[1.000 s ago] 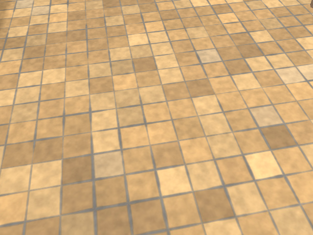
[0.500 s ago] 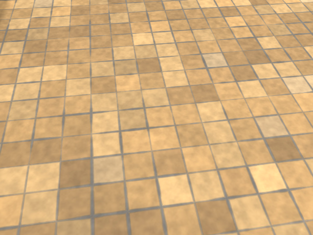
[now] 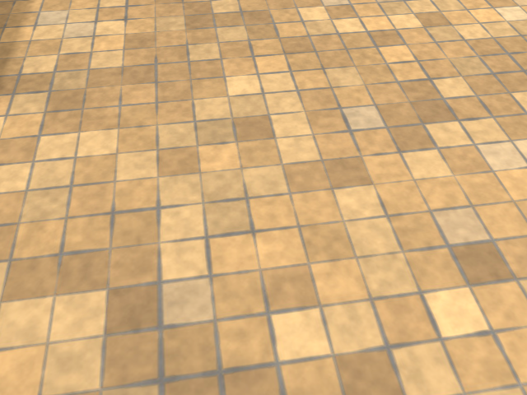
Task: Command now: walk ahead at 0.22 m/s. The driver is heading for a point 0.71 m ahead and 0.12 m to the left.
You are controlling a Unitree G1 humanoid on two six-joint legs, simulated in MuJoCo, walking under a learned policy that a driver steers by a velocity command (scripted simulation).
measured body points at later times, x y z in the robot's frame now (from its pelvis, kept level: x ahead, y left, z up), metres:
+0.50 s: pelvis +0.18 +0.04 +0.01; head +0.20 +0.05 +0.46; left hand +0.30 +0.27 -0.13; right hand +0.09 -0.17 -0.14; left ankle +0.08 +0.10 -0.73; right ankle +0.30 -0.09 -0.68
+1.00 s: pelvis +0.46 +0.01 +0.01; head +0.48 +0.01 +0.46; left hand +0.39 +0.24 -0.14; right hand +0.57 -0.22 -0.13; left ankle +0.55 +0.17 -0.66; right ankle +0.42 -0.05 -0.73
